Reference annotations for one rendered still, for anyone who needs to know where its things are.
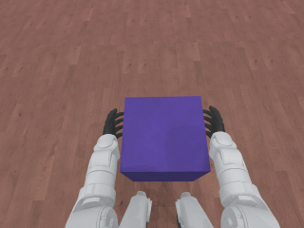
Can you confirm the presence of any carton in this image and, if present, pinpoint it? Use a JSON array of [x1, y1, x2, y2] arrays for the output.
[[120, 96, 211, 181]]

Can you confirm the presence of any left robot upper arm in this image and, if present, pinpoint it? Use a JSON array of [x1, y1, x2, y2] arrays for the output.
[[66, 205, 119, 228]]

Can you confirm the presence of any robot left hand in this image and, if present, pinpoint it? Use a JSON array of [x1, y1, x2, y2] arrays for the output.
[[103, 108, 124, 140]]

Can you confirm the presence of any robot left shin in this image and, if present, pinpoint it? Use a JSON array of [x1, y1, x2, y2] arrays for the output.
[[132, 191, 146, 198]]

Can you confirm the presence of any robot right forearm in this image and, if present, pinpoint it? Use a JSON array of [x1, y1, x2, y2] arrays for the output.
[[209, 131, 280, 228]]

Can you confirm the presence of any robot left forearm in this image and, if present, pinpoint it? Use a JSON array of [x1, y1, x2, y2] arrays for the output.
[[65, 134, 121, 228]]

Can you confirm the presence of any robot right hand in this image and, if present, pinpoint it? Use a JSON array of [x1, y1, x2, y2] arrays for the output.
[[202, 105, 225, 139]]

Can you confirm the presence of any right robot upper arm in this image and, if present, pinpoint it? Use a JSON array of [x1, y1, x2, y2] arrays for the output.
[[220, 203, 280, 228]]

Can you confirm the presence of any right robot thigh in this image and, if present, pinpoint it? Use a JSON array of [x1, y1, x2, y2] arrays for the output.
[[175, 196, 214, 228]]

